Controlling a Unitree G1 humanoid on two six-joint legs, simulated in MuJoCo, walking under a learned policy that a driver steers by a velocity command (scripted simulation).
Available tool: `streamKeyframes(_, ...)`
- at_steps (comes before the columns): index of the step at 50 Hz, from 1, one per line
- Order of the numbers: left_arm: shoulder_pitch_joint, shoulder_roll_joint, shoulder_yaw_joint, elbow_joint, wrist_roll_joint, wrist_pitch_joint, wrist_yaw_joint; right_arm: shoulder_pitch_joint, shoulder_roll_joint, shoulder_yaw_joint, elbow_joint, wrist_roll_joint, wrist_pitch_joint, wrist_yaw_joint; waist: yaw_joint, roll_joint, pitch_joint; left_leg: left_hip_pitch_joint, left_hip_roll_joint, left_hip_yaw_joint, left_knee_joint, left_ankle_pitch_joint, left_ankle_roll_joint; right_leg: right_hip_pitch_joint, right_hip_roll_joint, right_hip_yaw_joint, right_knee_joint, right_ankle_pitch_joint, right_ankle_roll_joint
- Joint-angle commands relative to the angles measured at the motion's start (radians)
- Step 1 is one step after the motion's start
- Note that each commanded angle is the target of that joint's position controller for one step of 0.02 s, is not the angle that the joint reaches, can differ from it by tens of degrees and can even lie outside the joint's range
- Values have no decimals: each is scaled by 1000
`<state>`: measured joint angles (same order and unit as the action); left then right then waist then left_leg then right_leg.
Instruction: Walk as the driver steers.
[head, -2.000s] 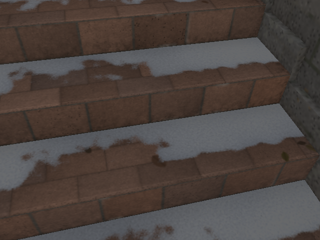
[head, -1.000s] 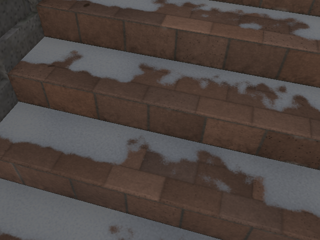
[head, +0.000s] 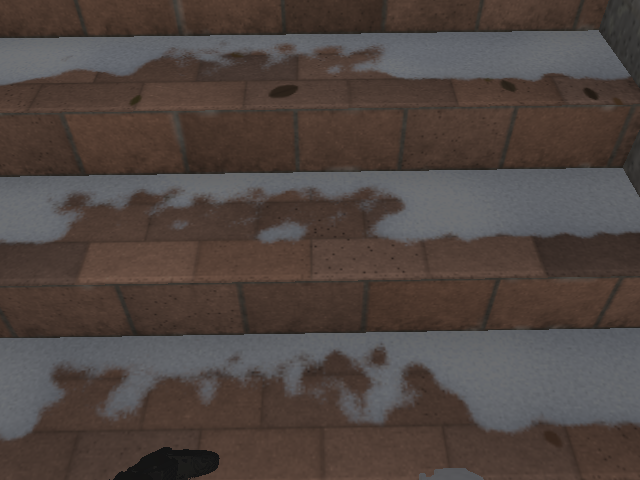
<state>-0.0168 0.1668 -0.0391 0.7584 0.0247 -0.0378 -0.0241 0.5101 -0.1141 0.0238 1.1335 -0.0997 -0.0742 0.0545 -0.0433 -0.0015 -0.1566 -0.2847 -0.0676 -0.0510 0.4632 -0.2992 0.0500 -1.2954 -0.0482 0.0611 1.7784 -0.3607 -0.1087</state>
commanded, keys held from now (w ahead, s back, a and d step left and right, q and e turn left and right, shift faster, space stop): q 0.36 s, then no key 0.12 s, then e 0.52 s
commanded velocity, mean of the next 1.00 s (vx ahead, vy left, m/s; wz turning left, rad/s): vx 0.04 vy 0.00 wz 0.12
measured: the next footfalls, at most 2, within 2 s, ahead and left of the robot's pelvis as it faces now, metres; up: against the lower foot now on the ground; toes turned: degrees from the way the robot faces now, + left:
right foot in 0.12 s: +0.23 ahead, -0.13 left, +0.15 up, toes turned +6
left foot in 0.58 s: +0.21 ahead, +0.12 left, +0.15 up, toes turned +20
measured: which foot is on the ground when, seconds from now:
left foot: down 0.00-0.12, up 0.14-0.56, down 0.58-0.94, up 0.96-1.00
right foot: up 0.00-0.10, down 0.12-1.00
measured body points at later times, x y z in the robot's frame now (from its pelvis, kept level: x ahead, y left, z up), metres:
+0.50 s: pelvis +0.13 -0.05 +0.14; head +0.13 -0.05 +0.59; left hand +0.15 +0.20 +0.02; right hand +0.38 -0.22 +0.05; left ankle +0.16 +0.12 -0.51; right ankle +0.19 -0.14 -0.58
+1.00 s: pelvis +0.18 -0.06 +0.15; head +0.20 -0.07 +0.60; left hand +0.31 +0.21 +0.06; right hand +0.41 -0.30 +0.06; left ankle +0.16 +0.09 -0.56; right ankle +0.19 -0.13 -0.59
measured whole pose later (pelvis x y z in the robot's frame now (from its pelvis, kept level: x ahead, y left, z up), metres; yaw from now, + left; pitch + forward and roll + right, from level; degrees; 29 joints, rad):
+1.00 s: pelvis +0.18 -0.06 +0.15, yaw +6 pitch +2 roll +2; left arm 0.21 0.23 0.06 0.72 0.00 -0.14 -0.05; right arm 0.02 -0.25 -0.10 0.77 -0.01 -0.05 -0.07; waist 0.00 -0.01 -0.02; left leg -0.39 0.08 0.09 0.78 -0.45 -0.07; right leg -0.32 0.02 -0.01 0.59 -0.31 -0.09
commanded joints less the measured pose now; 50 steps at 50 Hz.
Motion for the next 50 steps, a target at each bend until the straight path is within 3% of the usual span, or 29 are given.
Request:
streamKeyframes(1, -222, 27, -19, -129, 14, 30, 11, -99, -184, -35, -142, 41, -22, 25, 24, 79, 52, -254, 197, -206, -290, 292, 177, 330, 1, -141, -338, -202, 53)
streamKeyframes(2, -163, 18, -2, -127, 27, 19, 1, -142, -205, -35, -205, 65, -31, 29, 64, 161, 84, -282, 224, -228, -301, 394, 180, 462, 28, -183, -287, -187, 67)
streamKeyframes(4, -49, 56, 20, -102, 7, 13, 2, -238, -303, -65, -265, 80, -52, 26, 144, 134, 32, -195, 271, -221, -245, 936, 194, 656, 71, -160, -464, 61, 78)
streamKeyframes(6, 122, 180, 73, -72, -28, 3, 36, -214, -297, -98, -254, 97, -78, 30, 197, 120, -130, -41, 219, -163, 63, 1427, 109, 920, 95, -49, -769, 238, -16)
streamKeyframes(7, 272, 235, 76, -43, -8, -6, 60, -79, -87, -59, -279, 55, -88, 33, 147, -204, -457, -277, 82, -139, 430, 831, 42, 1307, -177, 437, -980, 590, -291)
streamKeyframes(8, 389, 301, 94, -60, 53, -2, 60, -61, -86, -66, -261, 76, -50, 41, 222, -403, -410, -512, -78, -216, 981, -43, -13, 1281, -408, 973, -1331, 334, -406)
streamKeyframes(9, 344, 286, 93, -9, 47, -51, 48, -118, -121, -96, -238, 89, -25, 40, 179, -317, -154, -649, -33, -290, 1271, 101, 7, 1055, -349, 915, -1413, -97, -292)
streamKeyframes(10, 171, 198, 74, -11, 13, -74, 25, -135, -142, -111, -214, 104, -9, 21, 104, -209, -15, -696, -1, -260, 1323, 190, 20, 858, -299, 704, -1394, -320, -208)
streamKeyframes(12, 39, -16, 31, 52, -40, -101, 19, -153, -86, -82, -216, 59, 9, -15, -16, 22, 34, -601, 96, -158, 1220, 188, 28, 720, -231, 328, -1316, -121, -113)
streamKeyframes(13, -18, -86, 18, 55, -48, -102, 28, -164, -70, -69, -211, 51, 21, -18, -59, 13, 22, -562, 130, -144, 1203, 134, 20, 690, -209, 266, -1338, -38, -84)
streamKeyframes(16, -19, 25, 63, 14, 2, -108, 99, -269, -72, -43, -254, 86, 33, 9, -3, -31, -37, -583, 130, -89, 1171, 123, -24, 801, -156, 27, -1364, 221, -53)
streamKeyframes(18, 70, 73, 72, 22, 23, -103, 106, -396, -142, -48, -329, 86, 17, 15, 38, -4, -42, -609, 146, -63, 1069, 146, -55, 891, -176, -59, -1421, 213, -67)
streamKeyframes(21, 165, 87, 74, 10, 25, -70, 50, -439, -169, -57, -358, 82, 4, 3, 77, -52, -5, -633, 160, -24, 1009, 111, -64, 977, -210, -91, -1471, 197, -132)
streamKeyframes(23, 141, 62, 61, 16, 22, -79, 1, -442, -141, -52, -358, 79, 12, 4, 40, 3, 56, -513, 234, -14, 685, 52, -71, 951, -207, -118, -1513, 90, -63)
streamKeyframes(26, 162, 100, 67, 41, -50, -99, -69, -403, -157, -83, -274, 100, 23, 50, 30, -6, 142, -95, 124, 163, 221, 39, -157, 796, -126, -157, -1488, -188, -6)
streamKeyframes(28, 139, 114, 70, 47, -36, -93, -107, -362, -189, -104, -262, 96, 8, 45, -7, -26, 149, 37, 127, 118, 128, 158, -102, 797, -164, -109, -1404, -180, 6)
streamKeyframes(29, 373, 178, 117, 135, 31, -63, -6, -196, -110, -72, -271, 71, 33, -29, 0, -150, 102, 101, 129, 121, -30, 37, -70, 875, -151, -107, -1380, -55, 11)
streamKeyframes(30, 382, 88, 92, 152, 30, -49, 31, -160, -171, -78, -242, 65, 25, -67, 11, -8, 120, 196, 268, -33, -54, 307, -78, 830, -101, -135, -1221, 18, 62)
streamKeyframes(31, 280, -77, 37, 26, -31, -97, -45, -523, -305, -112, -324, 147, -19, -23, 87, 333, 87, 64, 275, -132, -95, 86, 111, 803, -16, -169, -1237, -53, 126)
streamKeyframes(32, 223, 10, 54, 35, -43, -97, -60, -601, -195, -83, -341, 159, -15, 2, 79, 144, 80, -47, 246, -103, -112, -176, 70, 941, -14, -180, -1243, -6, 133)
streamKeyframes(33, 195, 55, 70, 25, -45, -95, -67, -591, -206, -95, -322, 134, -9, 13, 65, 64, 147, -99, 238, -54, -113, -209, 47, 941, -1, -195, -1254, 26, 107)
streamKeyframes(37, 166, 101, 107, -43, -23, -93, -4, -549, -263, -137, -354, 79, -19, -69, 28, 66, 63, 75, 231, -12, -60, 0, 107, 877, 8, -159, -1230, 116, 23)
streamKeyframes(40, 185, 83, 105, -72, -28, -86, 16, -449, -246, -146, -367, 90, -35, -107, 17, 85, 3, 165, 310, -56, -79, 210, 194, 825, 26, -146, -1118, 185, 1)
streamKeyframes(43, 280, 79, 110, -67, -3, -73, 16, -463, -259, -157, -389, 79, -47, -138, 40, 151, 30, 129, 450, -99, -144, 344, 249, 834, 33, -94, -898, -101, 34)
streamKeyframes(45, 334, 47, 101, -66, -9, -60, -8, -637, -252, -155, -427, 87, -45, -144, 127, 80, 49, 64, 398, 5, -98, 352, 148, 948, 3, -56, -1085, 7, 17)
streamKeyframes(47, 297, 95, 122, -69, -35, -94, -48, -644, -209, -138, -434, 84, -7, -116, 99, -18, 46, -11, 286, 144, 34, 160, 16, 1131, 51, -69, -1377, 376, -49)
streamKeyframes(48, 314, 233, 143, -75, -59, -113, -31, -564, -148, -129, -493, 91, 11, -122, 30, -263, -10, -189, 112, 285, 295, -85, -104, 1257, -170, 290, -1388, 763, -263)
streamKeyframes(49, 393, 299, 162, -81, -30, -132, -28, -605, -210, -136, -515, 95, 14, -129, 125, -260, 13, -412, 27, 133, 486, -337, -153, 1357, -284, 487, -1457, 752, -360)
streamKeyframes(50, 379, 285, 158, -52, 5, -145, -30, -644, -212, -134, -511, 86, 18, -118, 132, -155, 32, -478, 50, 29, 688, -334, -141, 1338, -248, 409, -1440, 648, -297)
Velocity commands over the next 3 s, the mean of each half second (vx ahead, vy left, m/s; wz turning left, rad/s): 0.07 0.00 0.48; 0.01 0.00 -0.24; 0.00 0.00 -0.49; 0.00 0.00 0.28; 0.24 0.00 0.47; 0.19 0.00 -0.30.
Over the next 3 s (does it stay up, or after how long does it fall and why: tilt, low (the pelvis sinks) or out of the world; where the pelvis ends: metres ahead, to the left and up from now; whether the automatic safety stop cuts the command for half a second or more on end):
stays up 0.47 0.07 0.29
